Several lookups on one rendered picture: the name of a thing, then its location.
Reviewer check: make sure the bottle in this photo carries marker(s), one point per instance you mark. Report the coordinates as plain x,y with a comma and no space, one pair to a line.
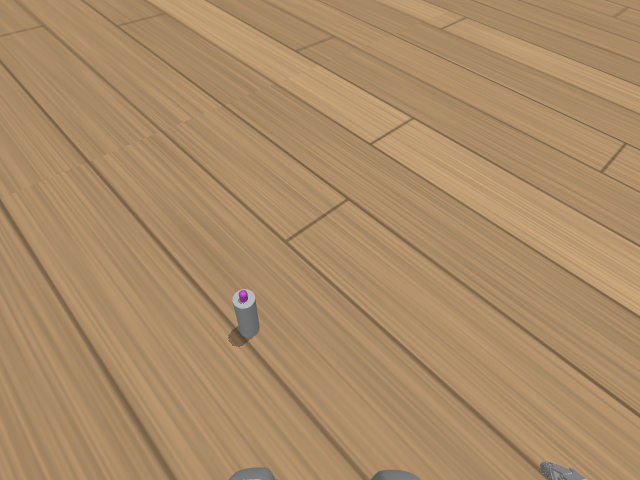
246,312

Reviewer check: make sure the right robot hand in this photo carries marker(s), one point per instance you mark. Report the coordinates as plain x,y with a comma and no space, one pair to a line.
556,472

